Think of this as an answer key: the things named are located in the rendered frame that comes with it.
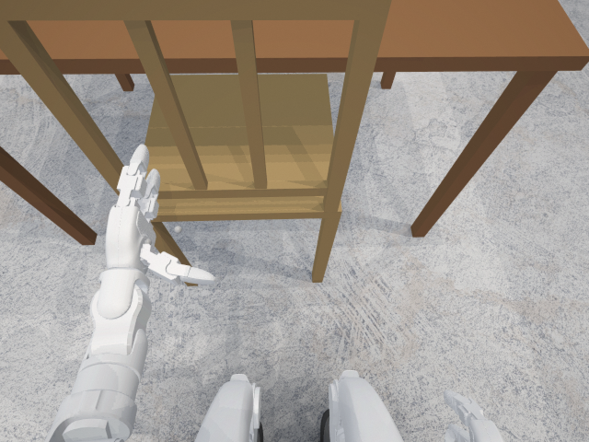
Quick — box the right robot shin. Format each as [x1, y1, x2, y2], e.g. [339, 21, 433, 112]
[329, 370, 359, 442]

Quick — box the robot right hand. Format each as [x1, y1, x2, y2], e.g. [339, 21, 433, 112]
[444, 390, 504, 442]

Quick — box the robot left thigh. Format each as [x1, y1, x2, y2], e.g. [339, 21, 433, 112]
[194, 380, 261, 442]

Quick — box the chair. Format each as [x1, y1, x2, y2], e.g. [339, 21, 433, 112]
[0, 0, 392, 286]

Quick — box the robot left hand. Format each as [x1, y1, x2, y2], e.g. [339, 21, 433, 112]
[105, 144, 216, 286]

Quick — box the robot left forearm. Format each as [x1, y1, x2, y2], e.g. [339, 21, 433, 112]
[44, 267, 152, 442]

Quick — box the table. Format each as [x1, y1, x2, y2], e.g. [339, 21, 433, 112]
[0, 0, 589, 245]

